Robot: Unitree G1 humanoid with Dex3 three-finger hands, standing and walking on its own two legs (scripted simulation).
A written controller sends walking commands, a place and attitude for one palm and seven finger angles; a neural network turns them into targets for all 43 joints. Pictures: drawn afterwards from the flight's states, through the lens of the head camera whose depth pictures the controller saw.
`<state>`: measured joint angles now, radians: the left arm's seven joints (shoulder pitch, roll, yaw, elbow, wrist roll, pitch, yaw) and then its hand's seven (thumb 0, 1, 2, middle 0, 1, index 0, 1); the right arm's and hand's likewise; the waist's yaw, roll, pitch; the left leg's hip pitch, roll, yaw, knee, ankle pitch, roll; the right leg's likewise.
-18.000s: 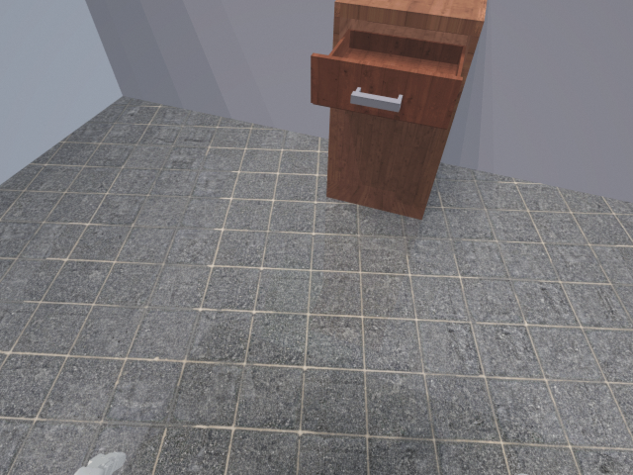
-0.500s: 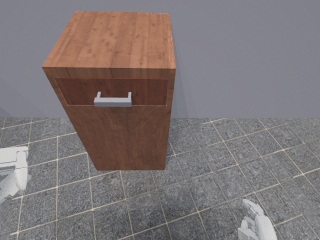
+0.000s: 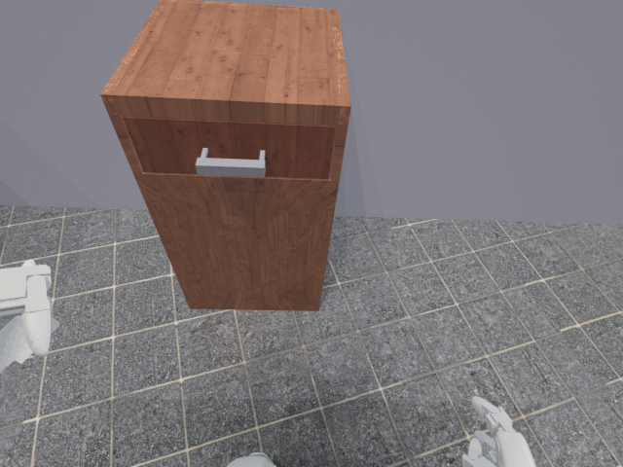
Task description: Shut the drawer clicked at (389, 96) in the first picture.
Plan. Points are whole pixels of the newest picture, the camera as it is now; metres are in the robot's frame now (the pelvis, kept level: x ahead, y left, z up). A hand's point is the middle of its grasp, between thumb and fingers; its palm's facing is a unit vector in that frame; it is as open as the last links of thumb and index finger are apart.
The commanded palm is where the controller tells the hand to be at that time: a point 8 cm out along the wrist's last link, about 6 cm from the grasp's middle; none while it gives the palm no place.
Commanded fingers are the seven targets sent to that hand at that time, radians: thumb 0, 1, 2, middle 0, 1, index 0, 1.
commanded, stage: step back with the hand held close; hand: left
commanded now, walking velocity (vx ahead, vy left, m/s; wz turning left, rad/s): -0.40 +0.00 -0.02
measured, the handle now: (232, 160) +0.67 +0.17 -0.04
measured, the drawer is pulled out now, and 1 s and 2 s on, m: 0.00 0.00 0.00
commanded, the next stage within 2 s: stop stepping back and stand still in 0.54 s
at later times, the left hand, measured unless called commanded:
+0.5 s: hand out of the picture +0.12 +0.24 +0.19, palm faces +0.34 -0.83 -0.44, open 3.2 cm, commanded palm +0.07 +0.28 +0.19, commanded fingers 0.00 0.90 0.90 -1.40 -1.60 -1.40 -1.60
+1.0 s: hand out of the picture -0.01 +0.26 +0.19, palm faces +0.34 -0.87 -0.36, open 3.2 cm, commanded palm -0.04 +0.29 +0.19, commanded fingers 0.00 0.90 0.90 -1.40 -1.60 -1.40 -1.60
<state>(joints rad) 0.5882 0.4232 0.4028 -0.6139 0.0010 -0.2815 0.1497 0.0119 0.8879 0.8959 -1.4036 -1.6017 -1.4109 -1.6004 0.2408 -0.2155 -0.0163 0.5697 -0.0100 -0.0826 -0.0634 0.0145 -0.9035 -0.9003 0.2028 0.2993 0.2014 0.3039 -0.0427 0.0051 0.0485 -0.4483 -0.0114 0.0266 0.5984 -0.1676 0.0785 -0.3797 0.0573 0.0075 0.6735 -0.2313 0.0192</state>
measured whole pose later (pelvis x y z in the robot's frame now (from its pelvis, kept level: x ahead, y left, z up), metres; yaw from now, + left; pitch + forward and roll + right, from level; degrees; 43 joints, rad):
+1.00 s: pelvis -0.20 +0.03 -0.01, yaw -7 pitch +0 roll -2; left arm 0.62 0.43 0.42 -0.66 -0.07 -0.20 0.14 0.01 0.89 0.90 -1.41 -1.60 -1.41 -1.60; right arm 0.31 -0.18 0.02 0.68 0.02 -0.05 -0.05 0.01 -0.90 -0.90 0.21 0.30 0.20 0.30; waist 0.02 -0.06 -0.11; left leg -0.43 0.02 0.05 0.77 -0.31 0.02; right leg -0.05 0.02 -0.05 0.54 -0.48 -0.01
